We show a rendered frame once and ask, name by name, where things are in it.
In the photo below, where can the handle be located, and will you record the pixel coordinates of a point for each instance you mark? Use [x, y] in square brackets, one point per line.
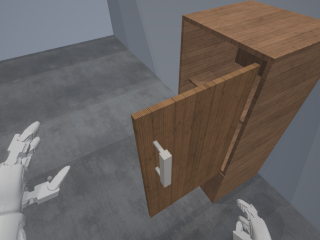
[165, 165]

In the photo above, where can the robot right hand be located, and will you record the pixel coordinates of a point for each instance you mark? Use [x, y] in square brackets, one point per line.
[256, 228]

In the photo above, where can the cupboard door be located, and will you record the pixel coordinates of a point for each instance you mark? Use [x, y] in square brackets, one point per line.
[197, 128]

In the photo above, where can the robot left hand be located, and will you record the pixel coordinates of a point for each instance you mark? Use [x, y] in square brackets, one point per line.
[13, 180]

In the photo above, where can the robot left forearm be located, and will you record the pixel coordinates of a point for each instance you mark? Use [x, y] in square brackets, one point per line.
[11, 226]

